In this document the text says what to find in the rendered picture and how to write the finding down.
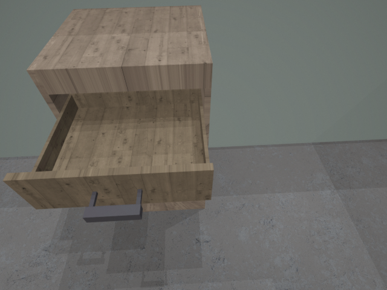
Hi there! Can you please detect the handle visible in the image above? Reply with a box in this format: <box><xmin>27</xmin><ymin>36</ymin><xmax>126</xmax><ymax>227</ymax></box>
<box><xmin>83</xmin><ymin>189</ymin><xmax>143</xmax><ymax>222</ymax></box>

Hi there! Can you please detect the cabinet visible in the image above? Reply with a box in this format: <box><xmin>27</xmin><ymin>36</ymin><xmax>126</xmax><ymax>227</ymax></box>
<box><xmin>27</xmin><ymin>5</ymin><xmax>213</xmax><ymax>212</ymax></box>

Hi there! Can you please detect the drawer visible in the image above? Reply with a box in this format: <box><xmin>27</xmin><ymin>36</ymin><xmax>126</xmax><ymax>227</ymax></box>
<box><xmin>3</xmin><ymin>88</ymin><xmax>214</xmax><ymax>210</ymax></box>

